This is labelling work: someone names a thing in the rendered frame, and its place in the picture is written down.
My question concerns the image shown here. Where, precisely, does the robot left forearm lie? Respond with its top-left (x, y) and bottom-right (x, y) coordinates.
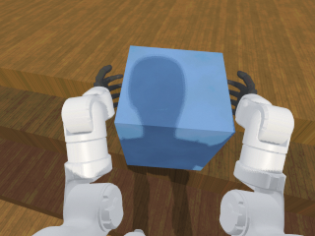
top-left (61, 87), bottom-right (115, 220)

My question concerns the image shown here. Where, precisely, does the robot left upper arm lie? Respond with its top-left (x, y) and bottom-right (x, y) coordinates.
top-left (32, 183), bottom-right (124, 236)

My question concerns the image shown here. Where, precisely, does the robot right hand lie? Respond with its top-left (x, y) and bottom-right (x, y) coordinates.
top-left (227, 71), bottom-right (258, 116)

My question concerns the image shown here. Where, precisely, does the robot right upper arm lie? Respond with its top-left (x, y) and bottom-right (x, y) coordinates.
top-left (220, 189), bottom-right (303, 236)

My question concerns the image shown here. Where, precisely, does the robot left hand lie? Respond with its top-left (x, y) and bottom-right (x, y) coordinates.
top-left (94, 65), bottom-right (124, 108)

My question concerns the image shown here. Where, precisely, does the left robot shin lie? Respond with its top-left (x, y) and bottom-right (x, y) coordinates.
top-left (134, 229), bottom-right (144, 234)

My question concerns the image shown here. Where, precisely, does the carton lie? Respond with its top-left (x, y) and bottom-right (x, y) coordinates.
top-left (114, 45), bottom-right (235, 171)

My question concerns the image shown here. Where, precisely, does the robot right forearm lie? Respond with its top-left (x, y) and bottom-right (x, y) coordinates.
top-left (233, 93), bottom-right (294, 224)

